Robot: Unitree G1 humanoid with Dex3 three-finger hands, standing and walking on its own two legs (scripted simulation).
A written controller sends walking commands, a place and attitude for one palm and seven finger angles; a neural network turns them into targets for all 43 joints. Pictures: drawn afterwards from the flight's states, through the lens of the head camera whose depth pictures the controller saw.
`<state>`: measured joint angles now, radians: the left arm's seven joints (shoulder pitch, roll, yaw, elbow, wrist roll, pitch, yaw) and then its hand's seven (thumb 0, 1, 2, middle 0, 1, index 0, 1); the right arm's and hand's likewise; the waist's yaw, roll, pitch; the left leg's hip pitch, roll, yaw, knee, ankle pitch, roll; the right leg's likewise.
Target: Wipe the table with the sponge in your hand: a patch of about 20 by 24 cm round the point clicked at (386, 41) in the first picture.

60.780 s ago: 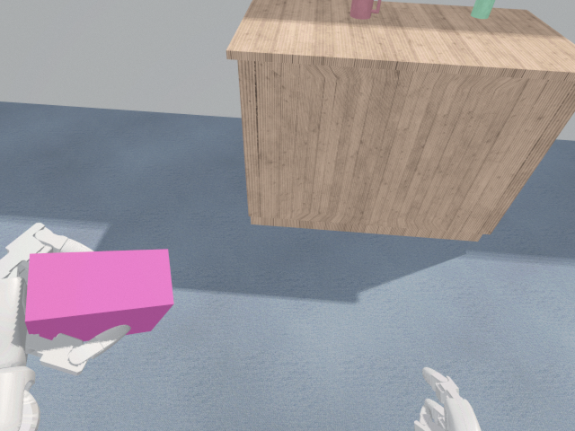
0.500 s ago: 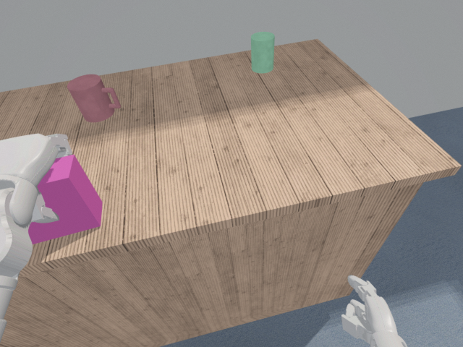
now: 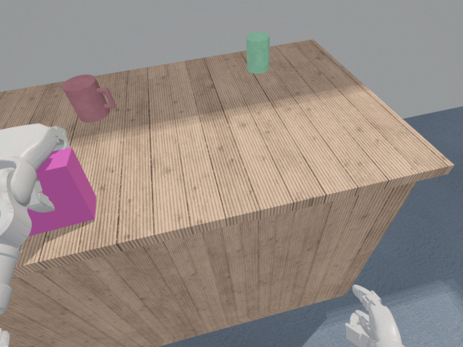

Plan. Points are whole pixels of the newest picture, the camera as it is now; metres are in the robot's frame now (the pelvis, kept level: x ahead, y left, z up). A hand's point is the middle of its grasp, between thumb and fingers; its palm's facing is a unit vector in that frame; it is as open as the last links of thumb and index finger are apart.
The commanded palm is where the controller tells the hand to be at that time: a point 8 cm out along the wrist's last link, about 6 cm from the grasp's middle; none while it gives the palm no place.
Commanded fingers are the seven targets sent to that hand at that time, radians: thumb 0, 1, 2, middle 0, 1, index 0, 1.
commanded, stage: wipe forward along the first lane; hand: left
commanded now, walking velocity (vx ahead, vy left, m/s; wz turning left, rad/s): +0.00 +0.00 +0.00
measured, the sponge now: (51, 201) +0.29 +0.37 +0.11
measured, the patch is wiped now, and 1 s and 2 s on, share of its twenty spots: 0.95 0.95 0.95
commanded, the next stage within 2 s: slide across to the middle lane in 1.52 s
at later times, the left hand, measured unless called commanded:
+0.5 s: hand (44, 158) +0.34 +0.38 +0.17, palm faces -0.13 +0.02 -0.99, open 10.5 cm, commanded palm +0.33 +0.38 +0.19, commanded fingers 0.00 0.10 1.30 -1.20 -1.60 -1.20 -1.60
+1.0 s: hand (42, 142) +0.38 +0.41 +0.17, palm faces -0.19 +0.02 -0.98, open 10.5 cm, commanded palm +0.38 +0.41 +0.19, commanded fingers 0.00 0.10 1.30 -1.20 -1.60 -1.20 -1.60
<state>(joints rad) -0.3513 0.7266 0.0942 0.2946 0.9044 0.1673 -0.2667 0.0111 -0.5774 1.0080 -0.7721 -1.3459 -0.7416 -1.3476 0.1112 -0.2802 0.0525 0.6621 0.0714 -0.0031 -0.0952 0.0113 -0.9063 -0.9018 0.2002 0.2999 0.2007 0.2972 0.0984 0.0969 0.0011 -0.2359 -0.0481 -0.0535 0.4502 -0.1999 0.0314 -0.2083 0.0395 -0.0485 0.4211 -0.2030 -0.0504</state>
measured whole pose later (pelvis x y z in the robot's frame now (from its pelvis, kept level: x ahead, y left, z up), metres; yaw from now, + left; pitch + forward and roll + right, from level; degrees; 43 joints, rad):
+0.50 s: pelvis -0.01 -0.01 -0.01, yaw -1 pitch +3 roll +0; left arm -0.58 0.82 0.15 0.74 0.96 -0.03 -0.21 0.02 -0.60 1.02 -0.80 -1.33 -0.76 -1.33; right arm 0.25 -0.32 0.00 0.71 0.08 0.05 -0.11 0.01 -0.91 -0.90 0.20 0.30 0.20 0.30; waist 0.04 0.09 -0.03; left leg -0.36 -0.03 -0.04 0.53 -0.22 0.02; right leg -0.34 0.06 -0.04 0.49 -0.21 -0.06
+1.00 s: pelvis -0.01 +0.00 -0.01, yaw -3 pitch +8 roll -1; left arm -0.75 0.94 0.19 1.00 1.03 -0.12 -0.21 0.03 -0.61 1.02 -0.80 -1.32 -0.77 -1.33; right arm 0.33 -0.34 -0.02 0.71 0.09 0.09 -0.11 0.01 -0.91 -0.90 0.20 0.30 0.20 0.30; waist -0.02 0.08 -0.05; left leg -0.49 -0.01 -0.02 0.59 -0.24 0.03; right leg -0.46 0.07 -0.02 0.52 -0.20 -0.05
